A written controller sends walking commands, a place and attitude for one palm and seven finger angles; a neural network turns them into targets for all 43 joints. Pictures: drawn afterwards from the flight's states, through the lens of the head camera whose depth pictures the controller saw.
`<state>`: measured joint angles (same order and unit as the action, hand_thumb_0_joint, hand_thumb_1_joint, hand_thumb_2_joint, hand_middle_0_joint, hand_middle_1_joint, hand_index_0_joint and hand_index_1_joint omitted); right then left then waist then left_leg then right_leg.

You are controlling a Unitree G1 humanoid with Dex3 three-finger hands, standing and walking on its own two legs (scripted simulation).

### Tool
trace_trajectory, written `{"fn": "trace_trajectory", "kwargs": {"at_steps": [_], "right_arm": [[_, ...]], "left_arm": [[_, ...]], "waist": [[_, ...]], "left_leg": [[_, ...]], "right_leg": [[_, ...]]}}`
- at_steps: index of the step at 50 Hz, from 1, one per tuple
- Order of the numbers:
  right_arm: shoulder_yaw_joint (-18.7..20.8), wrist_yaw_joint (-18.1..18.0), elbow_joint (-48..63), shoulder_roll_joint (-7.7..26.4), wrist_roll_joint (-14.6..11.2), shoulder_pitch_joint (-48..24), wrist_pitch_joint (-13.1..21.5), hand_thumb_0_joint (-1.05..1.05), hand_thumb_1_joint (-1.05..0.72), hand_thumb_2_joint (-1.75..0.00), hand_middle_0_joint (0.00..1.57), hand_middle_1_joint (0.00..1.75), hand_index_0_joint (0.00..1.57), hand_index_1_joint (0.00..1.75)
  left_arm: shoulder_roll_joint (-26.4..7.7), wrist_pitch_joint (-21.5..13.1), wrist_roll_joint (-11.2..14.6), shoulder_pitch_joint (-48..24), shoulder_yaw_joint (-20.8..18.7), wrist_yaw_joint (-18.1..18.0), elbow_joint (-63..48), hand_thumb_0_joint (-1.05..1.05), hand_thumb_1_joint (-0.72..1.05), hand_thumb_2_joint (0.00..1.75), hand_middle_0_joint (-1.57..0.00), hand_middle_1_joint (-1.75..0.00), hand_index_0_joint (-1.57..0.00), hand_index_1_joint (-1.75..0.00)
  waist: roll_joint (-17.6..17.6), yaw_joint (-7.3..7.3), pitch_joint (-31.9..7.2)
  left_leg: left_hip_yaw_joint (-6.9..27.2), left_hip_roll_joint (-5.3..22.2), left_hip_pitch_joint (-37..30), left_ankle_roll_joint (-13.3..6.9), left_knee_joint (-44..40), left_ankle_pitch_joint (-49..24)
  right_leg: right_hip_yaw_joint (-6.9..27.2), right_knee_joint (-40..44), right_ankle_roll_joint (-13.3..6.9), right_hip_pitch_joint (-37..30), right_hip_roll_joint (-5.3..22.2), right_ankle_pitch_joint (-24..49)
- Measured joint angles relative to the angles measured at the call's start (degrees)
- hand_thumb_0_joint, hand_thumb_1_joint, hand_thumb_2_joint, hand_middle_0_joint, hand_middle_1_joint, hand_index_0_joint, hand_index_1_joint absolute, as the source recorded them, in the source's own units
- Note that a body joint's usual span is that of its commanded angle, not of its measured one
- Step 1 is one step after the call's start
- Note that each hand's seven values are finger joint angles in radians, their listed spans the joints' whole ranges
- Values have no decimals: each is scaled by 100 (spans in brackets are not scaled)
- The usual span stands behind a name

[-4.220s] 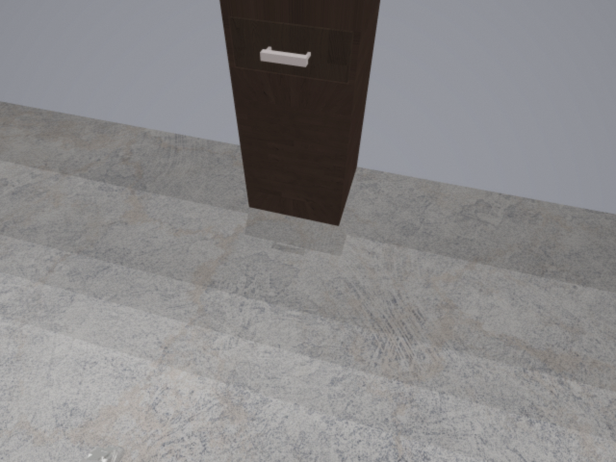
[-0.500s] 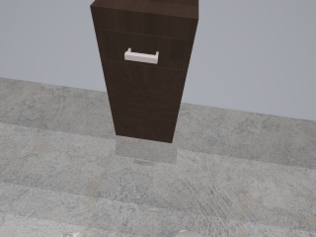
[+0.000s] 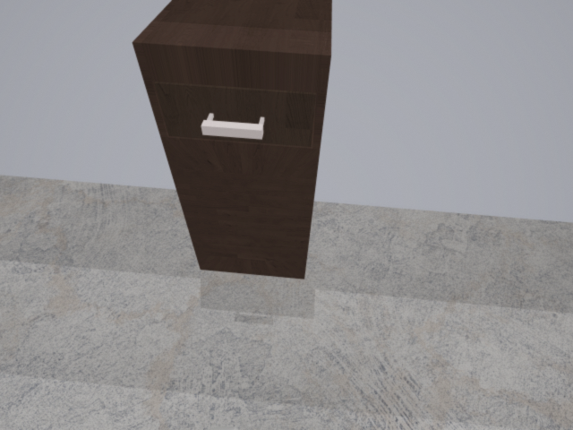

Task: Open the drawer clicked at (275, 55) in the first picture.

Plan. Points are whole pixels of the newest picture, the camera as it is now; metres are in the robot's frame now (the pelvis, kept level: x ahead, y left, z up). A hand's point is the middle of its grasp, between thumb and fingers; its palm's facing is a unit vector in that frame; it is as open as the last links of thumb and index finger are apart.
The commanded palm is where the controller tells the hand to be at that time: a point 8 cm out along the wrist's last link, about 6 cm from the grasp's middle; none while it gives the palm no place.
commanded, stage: take the last steps up to it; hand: left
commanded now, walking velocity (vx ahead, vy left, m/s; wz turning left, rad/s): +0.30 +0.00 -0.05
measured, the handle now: (234, 124) +0.78 +0.19 -0.02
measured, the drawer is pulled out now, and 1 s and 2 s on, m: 0.00 0.00 0.00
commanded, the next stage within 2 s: come to a stop and stand still in 0.48 s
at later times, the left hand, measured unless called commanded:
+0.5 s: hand (201, 352) +0.27 +0.18 -0.17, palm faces -0.09 -0.97 -0.21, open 7.3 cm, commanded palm none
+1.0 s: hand (195, 353) +0.28 +0.20 -0.19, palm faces +0.03 -0.98 -0.20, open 7.3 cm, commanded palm none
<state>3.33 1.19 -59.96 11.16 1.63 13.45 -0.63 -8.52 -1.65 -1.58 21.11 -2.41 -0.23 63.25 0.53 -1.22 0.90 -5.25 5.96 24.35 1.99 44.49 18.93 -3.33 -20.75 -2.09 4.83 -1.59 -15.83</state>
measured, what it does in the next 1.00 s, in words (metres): walks ahead: left foot, then right foot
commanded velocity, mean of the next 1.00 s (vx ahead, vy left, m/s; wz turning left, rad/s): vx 0.05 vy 0.01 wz -0.01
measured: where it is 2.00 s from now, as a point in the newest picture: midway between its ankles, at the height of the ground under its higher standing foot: outside the picture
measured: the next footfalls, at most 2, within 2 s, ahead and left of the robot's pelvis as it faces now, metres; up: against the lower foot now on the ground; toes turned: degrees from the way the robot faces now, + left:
left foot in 0.08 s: +0.11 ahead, +0.13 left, +0.00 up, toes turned +8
right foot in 0.54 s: +0.29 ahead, -0.13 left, +0.00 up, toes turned -12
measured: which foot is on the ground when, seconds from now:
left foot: up 0.00-0.06, down 0.08-0.54, up 0.56-0.90, down 0.92-1.00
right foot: down 0.00-0.10, up 0.12-0.52, down 0.54-0.94, up 0.96-1.00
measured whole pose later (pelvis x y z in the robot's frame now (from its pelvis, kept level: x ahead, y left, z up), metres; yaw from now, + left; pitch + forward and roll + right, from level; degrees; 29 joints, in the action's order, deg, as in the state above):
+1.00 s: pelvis +0.23 +0.01 -0.01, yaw -2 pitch -1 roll -1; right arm 2.4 -1.1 -57.0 10.3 1.4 8.9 -1.2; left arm -11.7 3.1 -1.0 10.6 -3.4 -2.1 59.2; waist -2.4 -1.5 4.8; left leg -6.1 1.5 17.3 -2.4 33.2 14.5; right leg -6.0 -40.8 0.0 19.4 3.0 -24.0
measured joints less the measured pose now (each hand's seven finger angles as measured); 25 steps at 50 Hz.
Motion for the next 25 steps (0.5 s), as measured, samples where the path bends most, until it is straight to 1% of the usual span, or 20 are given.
{"fn": "trace_trajectory", "kwargs": {"at_steps": [2,4,5,6,7,8,9,10,12,15,18,22,25], "right_arm": [[-23,-2,19,-41,-14,-70,57,1,-91,-90,19,29,20,30],[-62,-21,53,-72,-24,-112,168,1,-91,-90,19,29,20,30],[-76,-44,63,-104,-19,-142,243,1,-91,-90,19,29,20,30],[-88,-67,76,-151,0,-174,306,1,-91,-90,19,29,20,30],[-105,-87,100,-188,16,-178,355,1,-91,-90,19,29,20,30],[-125,-111,123,-223,19,-145,391,0,-91,-90,19,29,20,30],[-141,-136,131,-263,15,-88,416,0,-91,-89,19,29,20,30],[-122,-194,119,-295,-1,-16,439,0,-92,-89,20,29,20,30],[-107,-256,35,-296,-14,153,476,0,-94,-89,20,29,20,30],[-141,-259,-158,-317,-22,445,484,0,-94,-89,20,29,20,30],[-162,-238,-347,-386,-18,721,443,0,-93,-89,20,29,20,30],[-149,-200,-538,-471,10,1006,363,0,-92,-89,20,29,20,30],[-137,-188,-637,-499,21,1192,302,0,-91,-89,20,29,20,30]], "left_arm": [[-15,4,-1,110,-8,6,107,0,91,90,-20,-30,-21,-30],[-21,29,20,221,-20,13,203,0,91,90,-20,-30,-21,-30],[-34,50,33,263,-28,23,240,0,91,90,-20,-30,-21,-30],[-46,90,46,267,-37,31,281,0,91,90,-20,-30,-20,-30],[-45,141,37,252,-36,33,316,0,91,90,-20,-30,-20,-30],[-44,186,22,215,-35,39,342,0,91,90,-20,-30,-20,-30],[-50,211,12,153,-43,53,351,0,91,90,-20,-30,-20,-30],[-64,216,1,73,-52,72,339,0,91,90,-20,-30,-20,-30],[-98,199,-18,-125,-77,94,247,0,91,90,-20,-30,-20,-30],[-145,176,-20,-472,-105,93,32,0,91,90,-20,-30,-20,-30],[-191,179,-13,-840,-124,78,-161,0,92,90,-20,-30,-20,-30],[-231,175,-2,-1275,-124,83,-337,0,92,90,-20,-30,-20,-30],[-219,129,-4,-1504,-111,93,-434,0,92,90,-20,-30,-20,-30]], "waist": [[-68,-51,11],[-111,-71,18],[-180,-67,36],[-267,-72,67],[-299,-64,83],[-299,-28,79],[-294,15,73],[-293,55,68],[-286,96,61],[-255,113,65],[-227,166,107],[-159,325,210],[-70,457,278]], "left_leg": [[-39,-42,-200,-38,-470,-59],[-126,-91,-551,-74,-1126,-286],[-188,-143,-640,-172,-1251,-564],[-278,-190,-657,-266,-1136,-541],[-360,-203,-706,-334,-1059,-405],[-415,-213,-791,-378,-1081,-289],[-452,-232,-905,-402,-1190,-235],[-479,-263,-1038,-401,-1362,-253],[-521,-325,-1315,-395,-1749,-363],[-557,-374,-1686,-399,-2223,-460],[-569,-388,-1981,-343,-2476,-440],[-583,-344,-2252,-212,-2464,-209],[-577,-242,-2369,-65,-2182,131]], "right_leg": [[23,-81,62,-63,21,-137],[46,-346,149,-66,47,-383],[88,-647,167,17,106,-583],[109,-1190,141,208,190,-814],[130,-1897,108,479,217,-1046],[127,-2615,77,780,226,-1133],[98,-3222,58,1074,255,-1061],[62,-3651,61,1340,308,-906],[4,-4027,118,1775,440,-569],[-54,-3877,225,2218,613,-204],[-106,-3252,296,2407,740,37],[-204,-2218,294,2323,764,184],[-338,-1529,231,2013,649,305]]}}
